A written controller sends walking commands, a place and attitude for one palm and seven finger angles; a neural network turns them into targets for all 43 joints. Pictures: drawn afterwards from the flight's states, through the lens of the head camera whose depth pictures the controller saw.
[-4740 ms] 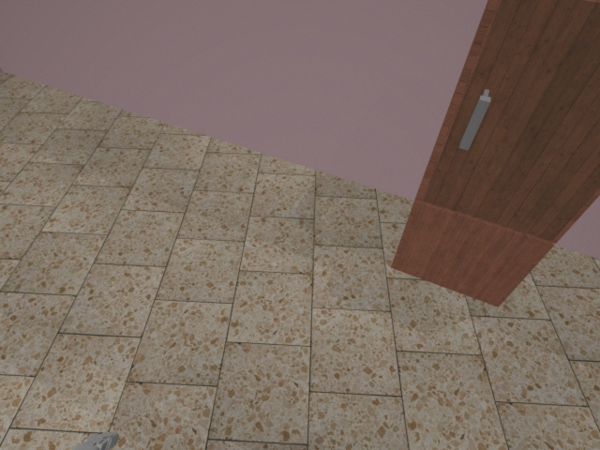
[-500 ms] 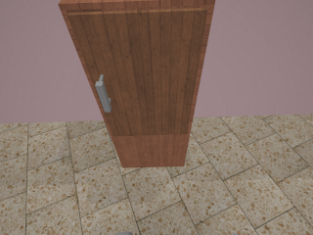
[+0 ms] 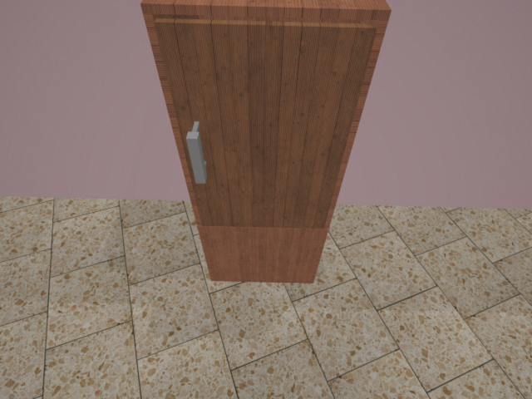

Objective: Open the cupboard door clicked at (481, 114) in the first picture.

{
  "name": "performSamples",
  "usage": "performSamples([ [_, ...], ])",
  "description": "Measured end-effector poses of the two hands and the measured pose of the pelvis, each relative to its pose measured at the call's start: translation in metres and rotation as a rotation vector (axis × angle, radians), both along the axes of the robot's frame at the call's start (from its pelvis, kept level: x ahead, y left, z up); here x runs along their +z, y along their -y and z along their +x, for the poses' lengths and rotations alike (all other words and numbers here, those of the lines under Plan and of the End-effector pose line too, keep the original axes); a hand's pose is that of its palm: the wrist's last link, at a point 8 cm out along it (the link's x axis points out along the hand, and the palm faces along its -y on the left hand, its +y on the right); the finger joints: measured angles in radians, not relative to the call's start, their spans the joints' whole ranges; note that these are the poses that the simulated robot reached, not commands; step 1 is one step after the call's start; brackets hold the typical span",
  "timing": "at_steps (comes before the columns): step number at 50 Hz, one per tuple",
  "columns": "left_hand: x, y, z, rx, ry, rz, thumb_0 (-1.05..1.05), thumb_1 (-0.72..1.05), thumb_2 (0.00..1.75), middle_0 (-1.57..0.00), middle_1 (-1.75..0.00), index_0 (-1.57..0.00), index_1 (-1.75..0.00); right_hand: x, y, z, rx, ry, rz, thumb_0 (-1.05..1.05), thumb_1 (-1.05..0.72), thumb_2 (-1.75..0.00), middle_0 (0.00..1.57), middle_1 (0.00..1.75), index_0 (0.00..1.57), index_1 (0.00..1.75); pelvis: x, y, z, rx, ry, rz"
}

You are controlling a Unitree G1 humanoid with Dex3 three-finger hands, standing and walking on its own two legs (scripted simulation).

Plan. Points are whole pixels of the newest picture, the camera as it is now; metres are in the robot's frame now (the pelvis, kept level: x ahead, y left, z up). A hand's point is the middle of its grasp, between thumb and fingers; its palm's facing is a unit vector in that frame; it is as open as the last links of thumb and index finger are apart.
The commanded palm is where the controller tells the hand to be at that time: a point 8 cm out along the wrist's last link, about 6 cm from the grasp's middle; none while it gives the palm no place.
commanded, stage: come to a stop and stand still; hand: left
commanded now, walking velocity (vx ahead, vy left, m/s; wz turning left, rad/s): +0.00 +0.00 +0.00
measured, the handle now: (198, 152) +0.60 +0.21 -0.02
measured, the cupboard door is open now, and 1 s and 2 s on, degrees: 0 0 0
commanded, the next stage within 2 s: look again from close up in 0.52 s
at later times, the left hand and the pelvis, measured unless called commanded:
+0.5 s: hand out of the picture +0.02 +0.20 -0.17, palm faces +0.01 -0.98 -0.18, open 7.3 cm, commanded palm none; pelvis +0.01 +0.03 +0.01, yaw -1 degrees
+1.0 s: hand out of the picture +0.02 +0.22 -0.17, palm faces +0.01 -0.97 -0.24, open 7.4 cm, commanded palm none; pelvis +0.01 +0.03 +0.00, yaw -1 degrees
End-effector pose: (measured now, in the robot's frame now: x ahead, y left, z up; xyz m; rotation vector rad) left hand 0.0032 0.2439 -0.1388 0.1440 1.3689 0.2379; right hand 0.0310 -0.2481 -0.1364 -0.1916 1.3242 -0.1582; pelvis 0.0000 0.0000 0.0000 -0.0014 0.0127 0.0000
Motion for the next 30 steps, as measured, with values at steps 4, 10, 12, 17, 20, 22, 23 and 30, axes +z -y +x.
performSamples([
  [4,-0.005,-0.014,-0.003,-0.004,-0.031,-0.017,0.01,0.91,0.90,-0.21,-0.30,-0.20,-0.29,0.005,-0.031,-0.007,-0.008,-0.005,0.016,0.01,-0.91,-0.90,0.20,0.30,0.20,0.30,0.004,-0.011,0.000,-0.003,0.004,0.004],
  [10,-0.005,-0.012,0.003,-0.028,-0.025,-0.032,0.01,0.91,0.90,-0.20,-0.30,-0.20,-0.29,-0.002,-0.046,-0.015,-0.024,-0.047,0.029,0.01,-0.94,-0.90,0.20,0.30,0.20,0.30,0.003,-0.020,0.007,-0.013,-0.003,0.028],
  [12,-0.003,-0.008,0.004,-0.040,-0.034,-0.039,0.01,0.91,0.90,-0.20,-0.30,-0.20,-0.29,-0.005,-0.049,-0.016,-0.041,-0.050,0.036,0.01,-0.94,-0.90,0.21,0.30,0.20,0.30,0.003,-0.024,0.007,-0.019,0.004,0.014],
  [17,-0.001,-0.004,0.008,-0.062,-0.048,-0.053,0.01,0.93,0.90,-0.20,-0.30,-0.20,-0.29,-0.003,-0.055,-0.021,-0.063,-0.058,0.041,0.01,-0.93,-0.90,0.20,0.30,0.20,0.30,0.007,-0.029,0.010,-0.021,0.011,0.001],
  [20,-0.002,-0.006,0.010,-0.064,-0.047,-0.058,0.01,0.93,0.90,-0.20,-0.30,-0.20,-0.29,-0.001,-0.059,-0.026,-0.064,-0.071,0.041,0.01,-0.93,-0.90,0.20,0.30,0.20,0.30,0.008,-0.030,0.011,-0.022,0.015,-0.001],
  [22,-0.003,-0.007,0.012,-0.063,-0.045,-0.060,0.01,0.93,0.90,-0.20,-0.30,-0.20,-0.29,0.000,-0.062,-0.030,-0.063,-0.082,0.042,0.01,-0.92,-0.90,0.20,0.30,0.20,0.30,0.008,-0.031,0.011,-0.022,0.016,-0.002],
  [23,-0.003,-0.008,0.012,-0.063,-0.044,-0.061,0.01,0.93,0.90,-0.20,-0.30,-0.20,-0.29,0.000,-0.063,-0.032,-0.063,-0.087,0.043,0.01,-0.92,-0.90,0.20,0.30,0.20,0.30,0.008,-0.032,0.011,-0.022,0.016,-0.003],
  [30,-0.003,-0.010,0.012,-0.062,-0.044,-0.065,0.01,0.93,0.90,-0.20,-0.30,-0.20,-0.29,0.000,-0.073,-0.040,-0.071,-0.106,0.052,0.01,-0.91,-0.90,0.20,0.30,0.20,0.30,0.009,-0.036,0.013,-0.020,0.022,-0.005],
])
